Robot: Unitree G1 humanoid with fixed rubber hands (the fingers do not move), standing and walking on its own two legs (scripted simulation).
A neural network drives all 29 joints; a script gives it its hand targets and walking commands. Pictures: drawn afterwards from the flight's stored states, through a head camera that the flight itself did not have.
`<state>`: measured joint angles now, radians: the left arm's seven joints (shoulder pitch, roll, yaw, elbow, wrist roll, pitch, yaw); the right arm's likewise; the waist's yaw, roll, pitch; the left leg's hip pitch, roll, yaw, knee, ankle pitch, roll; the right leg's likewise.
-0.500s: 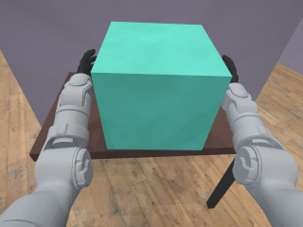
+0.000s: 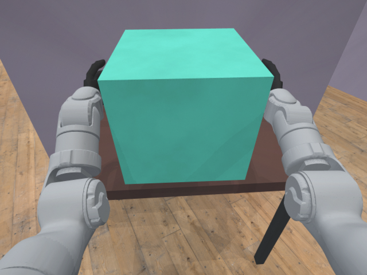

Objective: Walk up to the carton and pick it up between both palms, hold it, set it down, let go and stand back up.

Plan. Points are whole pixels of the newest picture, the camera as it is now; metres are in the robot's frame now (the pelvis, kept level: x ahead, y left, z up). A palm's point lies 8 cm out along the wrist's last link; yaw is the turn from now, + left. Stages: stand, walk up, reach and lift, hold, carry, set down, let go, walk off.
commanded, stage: reach and lift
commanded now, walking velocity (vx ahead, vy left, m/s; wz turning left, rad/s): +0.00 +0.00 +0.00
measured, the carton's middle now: (182, 101) +0.46 -0.01 +0.20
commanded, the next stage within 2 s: hold in 1.26 s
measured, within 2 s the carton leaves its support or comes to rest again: neither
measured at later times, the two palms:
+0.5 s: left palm (93, 89) +0.40 +0.18 +0.27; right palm (273, 83) +0.39 -0.20 +0.28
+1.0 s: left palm (82, 77) +0.38 +0.19 +0.30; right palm (276, 68) +0.38 -0.19 +0.31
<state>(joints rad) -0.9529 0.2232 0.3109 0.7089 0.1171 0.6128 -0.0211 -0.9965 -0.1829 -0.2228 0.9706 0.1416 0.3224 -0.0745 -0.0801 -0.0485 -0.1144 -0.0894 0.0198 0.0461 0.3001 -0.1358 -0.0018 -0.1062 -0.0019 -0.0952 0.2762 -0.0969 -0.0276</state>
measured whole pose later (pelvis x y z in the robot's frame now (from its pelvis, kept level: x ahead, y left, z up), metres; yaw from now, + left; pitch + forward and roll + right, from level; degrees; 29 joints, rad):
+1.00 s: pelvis +0.01 +0.00 +0.00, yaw +0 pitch -2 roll -1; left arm -0.96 0.25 0.29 0.48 0.09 0.87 -0.02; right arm -1.08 -0.29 -0.05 0.81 0.36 0.60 -0.16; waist -0.08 -0.02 -0.19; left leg -0.14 0.03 0.02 0.33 -0.16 -0.01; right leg -0.12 0.02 -0.07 0.24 -0.08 -0.03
